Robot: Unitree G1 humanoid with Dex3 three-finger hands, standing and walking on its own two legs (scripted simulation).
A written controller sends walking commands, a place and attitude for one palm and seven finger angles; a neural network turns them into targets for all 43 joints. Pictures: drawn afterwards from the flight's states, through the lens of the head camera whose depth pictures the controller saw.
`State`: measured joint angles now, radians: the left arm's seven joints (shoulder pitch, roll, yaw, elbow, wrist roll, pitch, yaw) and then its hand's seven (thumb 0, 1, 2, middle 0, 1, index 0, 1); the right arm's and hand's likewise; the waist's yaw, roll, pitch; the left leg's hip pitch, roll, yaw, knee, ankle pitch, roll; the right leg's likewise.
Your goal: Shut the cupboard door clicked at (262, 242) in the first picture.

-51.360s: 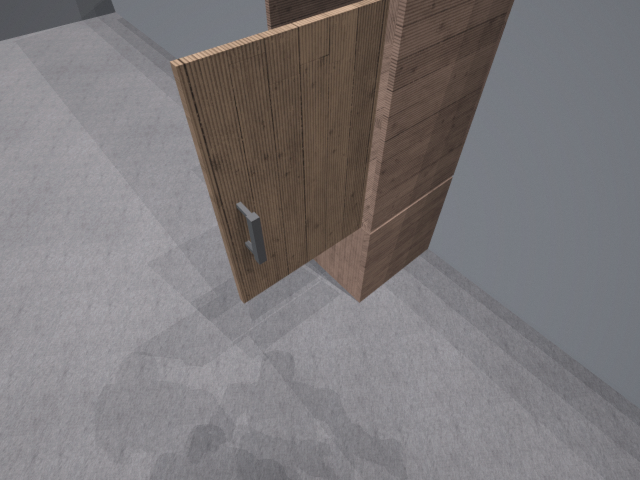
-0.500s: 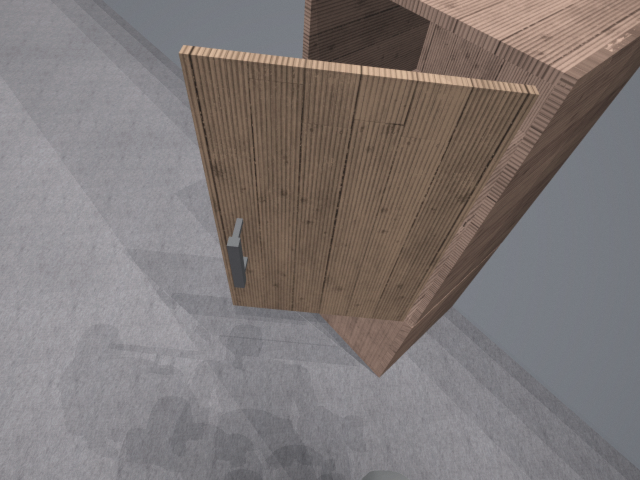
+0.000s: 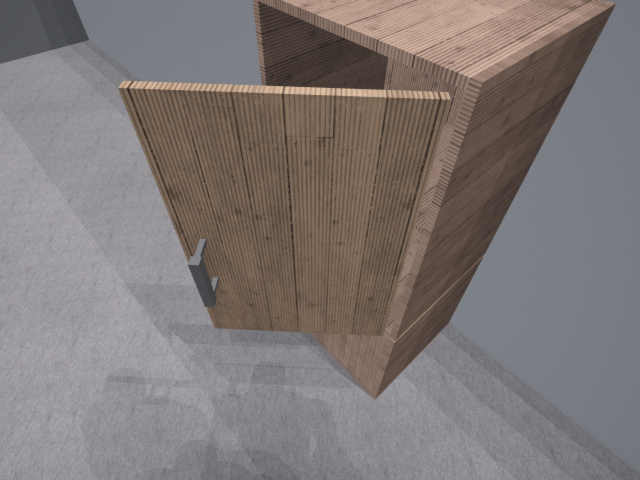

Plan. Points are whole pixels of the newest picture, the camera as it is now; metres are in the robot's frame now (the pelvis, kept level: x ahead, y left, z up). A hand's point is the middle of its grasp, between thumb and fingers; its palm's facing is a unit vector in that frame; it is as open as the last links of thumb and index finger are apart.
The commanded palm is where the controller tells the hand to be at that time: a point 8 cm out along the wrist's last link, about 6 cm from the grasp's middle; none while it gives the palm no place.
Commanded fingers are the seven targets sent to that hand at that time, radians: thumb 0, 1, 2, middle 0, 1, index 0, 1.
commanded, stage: come to a stop and stand still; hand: left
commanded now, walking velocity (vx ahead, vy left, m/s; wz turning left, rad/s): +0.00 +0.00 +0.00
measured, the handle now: (206, 274) +0.46 +0.23 -0.09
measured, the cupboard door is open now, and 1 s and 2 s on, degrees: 44 44 44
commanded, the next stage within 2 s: look again from close up in 0.14 s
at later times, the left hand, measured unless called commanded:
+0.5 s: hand out of the picture +0.02 +0.22 -0.19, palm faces +0.05 -0.97 -0.22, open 7.4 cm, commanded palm none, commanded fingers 0.00 0.90 0.90 -0.20 -0.30 -0.20 -0.30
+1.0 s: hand out of the picture +0.10 +0.29 -0.09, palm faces +0.23 -0.95 -0.20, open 7.3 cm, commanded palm +0.07 +0.32 -0.07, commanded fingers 0.00 0.90 0.90 -0.31 -0.42 -0.31 -0.42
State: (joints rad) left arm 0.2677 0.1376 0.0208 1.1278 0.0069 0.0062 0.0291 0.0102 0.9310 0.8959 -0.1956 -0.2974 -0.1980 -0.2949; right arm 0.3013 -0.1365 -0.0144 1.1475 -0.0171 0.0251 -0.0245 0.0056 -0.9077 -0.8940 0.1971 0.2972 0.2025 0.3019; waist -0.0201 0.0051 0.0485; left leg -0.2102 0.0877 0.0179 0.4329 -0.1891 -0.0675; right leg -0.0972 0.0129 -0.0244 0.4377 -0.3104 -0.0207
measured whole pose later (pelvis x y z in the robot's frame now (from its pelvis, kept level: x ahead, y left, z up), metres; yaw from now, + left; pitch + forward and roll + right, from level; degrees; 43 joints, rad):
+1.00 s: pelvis -0.04 +0.07 -0.02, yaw +2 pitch -1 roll -1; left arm 0.47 0.26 0.09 0.23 -0.11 -0.01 0.06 0.02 0.91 0.90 -0.21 -0.31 -0.21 -0.31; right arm 0.31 -0.19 0.00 0.83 0.04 -0.20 -0.06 0.01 -0.90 -0.89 0.20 0.30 0.21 0.30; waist 0.01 -0.04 0.03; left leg -0.40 -0.01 0.04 0.65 -0.24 0.03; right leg -0.31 -0.08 -0.03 0.69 -0.35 0.01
